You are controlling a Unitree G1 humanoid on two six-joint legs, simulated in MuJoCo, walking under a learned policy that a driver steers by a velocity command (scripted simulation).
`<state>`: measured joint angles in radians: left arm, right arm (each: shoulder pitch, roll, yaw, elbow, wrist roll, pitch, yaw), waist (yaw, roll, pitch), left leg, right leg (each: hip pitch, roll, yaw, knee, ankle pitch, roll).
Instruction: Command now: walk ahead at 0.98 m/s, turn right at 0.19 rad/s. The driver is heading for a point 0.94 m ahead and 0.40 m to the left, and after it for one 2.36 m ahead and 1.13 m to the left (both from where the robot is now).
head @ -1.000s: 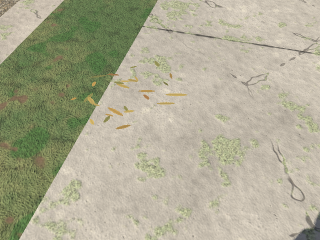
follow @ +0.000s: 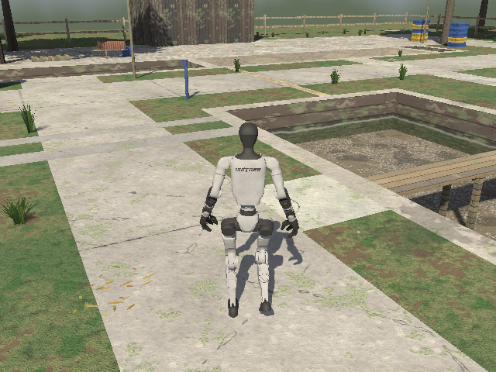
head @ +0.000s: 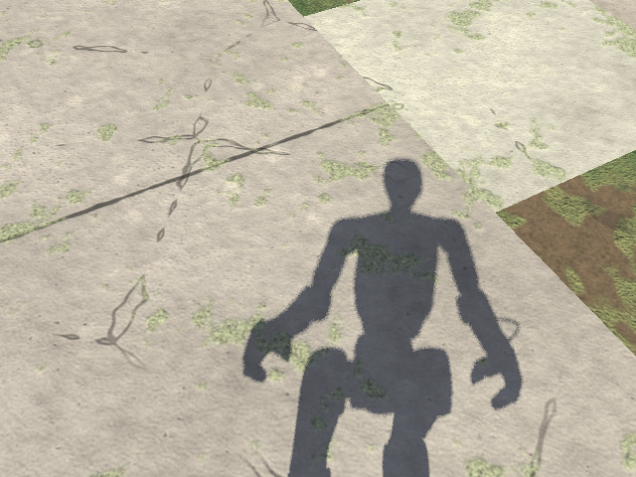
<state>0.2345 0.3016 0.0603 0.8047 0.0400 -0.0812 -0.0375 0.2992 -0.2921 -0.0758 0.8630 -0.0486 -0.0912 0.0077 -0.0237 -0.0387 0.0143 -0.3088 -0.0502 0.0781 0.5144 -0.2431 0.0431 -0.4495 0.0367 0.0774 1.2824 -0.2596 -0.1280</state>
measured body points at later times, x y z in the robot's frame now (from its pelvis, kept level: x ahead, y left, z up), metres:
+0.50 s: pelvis +0.45 -0.01 +0.01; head +0.47 -0.01 +0.46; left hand +0.39 +0.28 -0.11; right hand +0.67 -0.24 -0.10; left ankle +0.46 +0.12 -0.63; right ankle +0.41 -0.13 -0.73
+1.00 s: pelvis +0.86 +0.19 +0.00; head +0.89 +0.21 +0.45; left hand +0.90 +0.52 -0.05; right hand +1.04 -0.03 -0.12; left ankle +0.77 +0.15 -0.73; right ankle +1.14 +0.17 -0.66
